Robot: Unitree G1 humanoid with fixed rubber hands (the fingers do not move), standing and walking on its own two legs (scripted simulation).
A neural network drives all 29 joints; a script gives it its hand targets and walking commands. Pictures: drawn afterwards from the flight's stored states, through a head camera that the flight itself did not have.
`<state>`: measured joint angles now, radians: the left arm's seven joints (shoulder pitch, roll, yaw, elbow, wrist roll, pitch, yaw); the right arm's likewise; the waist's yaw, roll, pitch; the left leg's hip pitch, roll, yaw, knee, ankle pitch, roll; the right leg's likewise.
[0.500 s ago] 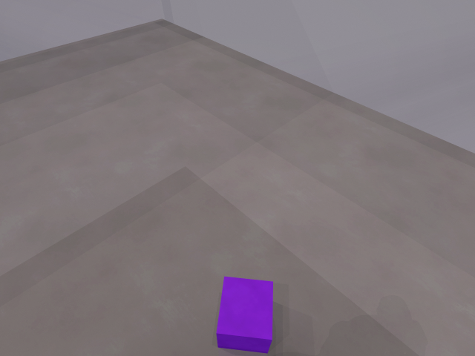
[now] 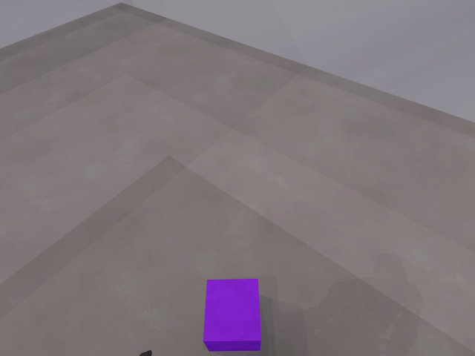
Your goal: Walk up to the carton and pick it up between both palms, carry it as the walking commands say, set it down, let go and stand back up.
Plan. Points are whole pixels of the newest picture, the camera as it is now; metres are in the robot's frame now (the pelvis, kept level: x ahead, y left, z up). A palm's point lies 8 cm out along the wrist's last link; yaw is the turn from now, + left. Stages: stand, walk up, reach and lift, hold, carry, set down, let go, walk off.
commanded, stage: walk up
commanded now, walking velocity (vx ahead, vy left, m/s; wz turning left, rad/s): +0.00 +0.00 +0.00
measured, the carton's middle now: (233, 315) +0.38 +0.04 -0.68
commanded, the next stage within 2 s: none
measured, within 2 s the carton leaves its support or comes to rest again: neither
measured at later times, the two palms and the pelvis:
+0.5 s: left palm out of the picture +0.00 +0.24 -0.14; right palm out of the picture +0.00 -0.23 -0.14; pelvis -0.03 +0.00 +0.00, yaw -1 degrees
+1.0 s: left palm out of the picture -0.01 +0.23 -0.13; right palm out of the picture -0.08 -0.22 -0.14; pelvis -0.05 +0.01 +0.01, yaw -1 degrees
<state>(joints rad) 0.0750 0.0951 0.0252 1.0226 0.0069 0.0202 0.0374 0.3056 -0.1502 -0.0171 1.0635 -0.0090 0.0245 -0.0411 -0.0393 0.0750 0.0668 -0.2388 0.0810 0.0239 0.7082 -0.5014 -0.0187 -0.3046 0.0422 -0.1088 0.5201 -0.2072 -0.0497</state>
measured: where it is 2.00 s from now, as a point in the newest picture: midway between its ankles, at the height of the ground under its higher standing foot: outside the picture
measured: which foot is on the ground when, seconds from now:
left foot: up 0.00-0.00, down 0.02-1.00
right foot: down 0.00-1.00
